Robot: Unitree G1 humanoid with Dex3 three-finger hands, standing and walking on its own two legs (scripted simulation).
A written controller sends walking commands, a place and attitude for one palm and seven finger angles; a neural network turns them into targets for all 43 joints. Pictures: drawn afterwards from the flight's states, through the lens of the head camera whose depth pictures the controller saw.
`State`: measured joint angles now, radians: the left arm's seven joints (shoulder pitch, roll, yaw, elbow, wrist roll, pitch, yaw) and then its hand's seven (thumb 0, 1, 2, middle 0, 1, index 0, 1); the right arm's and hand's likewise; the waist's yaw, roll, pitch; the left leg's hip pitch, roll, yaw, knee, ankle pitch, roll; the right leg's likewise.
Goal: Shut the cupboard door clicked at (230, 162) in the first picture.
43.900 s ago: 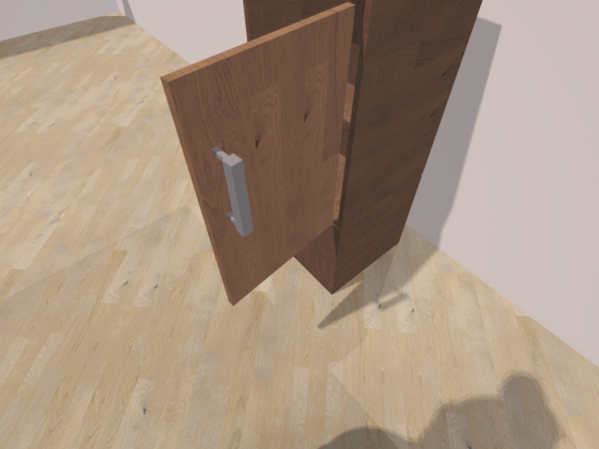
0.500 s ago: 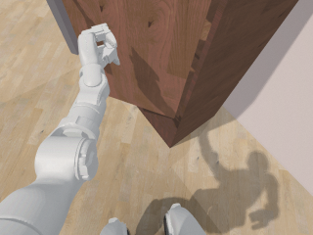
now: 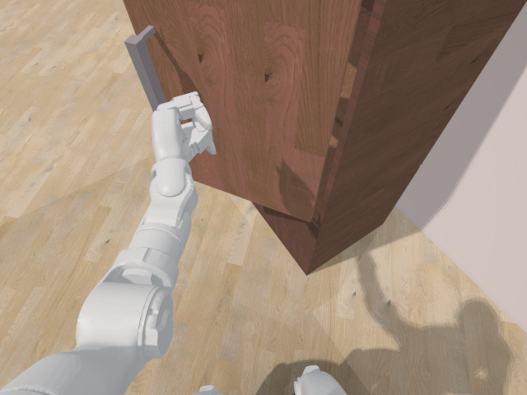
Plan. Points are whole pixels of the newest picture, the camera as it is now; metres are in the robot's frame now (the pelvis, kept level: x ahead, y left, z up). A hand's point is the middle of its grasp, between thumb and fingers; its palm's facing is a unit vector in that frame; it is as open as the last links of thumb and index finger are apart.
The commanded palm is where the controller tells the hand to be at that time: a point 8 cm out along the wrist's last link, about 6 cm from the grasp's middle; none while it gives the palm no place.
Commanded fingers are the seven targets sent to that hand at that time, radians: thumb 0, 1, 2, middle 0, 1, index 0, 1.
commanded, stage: draw the hand back to the body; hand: left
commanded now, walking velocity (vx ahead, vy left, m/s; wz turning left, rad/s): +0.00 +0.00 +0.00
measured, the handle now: (156, 77) +0.66 +0.15 +0.08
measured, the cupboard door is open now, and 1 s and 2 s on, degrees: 33 33 33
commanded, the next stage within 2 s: step back with the hand held close in 1.40 s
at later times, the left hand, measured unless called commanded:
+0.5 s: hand (102, 218) +0.32 +0.16 +0.15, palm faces +0.10 -0.98 -0.19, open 3.1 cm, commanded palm +0.28 +0.21 +0.17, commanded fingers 0.00 0.90 0.90 -0.89 -1.05 -0.89 -1.05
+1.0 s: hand out of the picture +0.20 +0.28 +0.20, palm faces +0.47 -0.79 -0.40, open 5.9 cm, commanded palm +0.14 +0.32 +0.22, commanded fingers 0.00 0.90 0.90 -0.20 -0.30 -0.20 -0.30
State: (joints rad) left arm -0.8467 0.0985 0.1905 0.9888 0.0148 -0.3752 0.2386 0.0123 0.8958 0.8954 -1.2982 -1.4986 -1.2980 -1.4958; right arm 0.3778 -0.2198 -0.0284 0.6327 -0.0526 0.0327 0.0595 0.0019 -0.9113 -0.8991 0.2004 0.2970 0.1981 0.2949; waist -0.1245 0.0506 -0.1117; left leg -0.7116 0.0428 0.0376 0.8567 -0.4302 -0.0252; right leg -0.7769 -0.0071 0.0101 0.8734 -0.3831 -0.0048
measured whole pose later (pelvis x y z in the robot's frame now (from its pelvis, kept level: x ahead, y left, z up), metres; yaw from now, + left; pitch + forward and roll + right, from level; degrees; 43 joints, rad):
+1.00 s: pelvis +0.02 +0.02 +0.05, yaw +2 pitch -4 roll +0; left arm 0.41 0.33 0.31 -0.33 -0.06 -0.06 0.10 0.01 0.89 0.90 -0.47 -0.59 -0.47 -0.58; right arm 0.22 -0.21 0.03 0.63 0.00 -0.05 -0.07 0.01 -0.91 -0.90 0.20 0.30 0.20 0.30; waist 0.06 0.08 0.01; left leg -0.07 0.01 0.01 0.41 -0.27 -0.01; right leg -0.10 -0.03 -0.03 0.41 -0.23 0.02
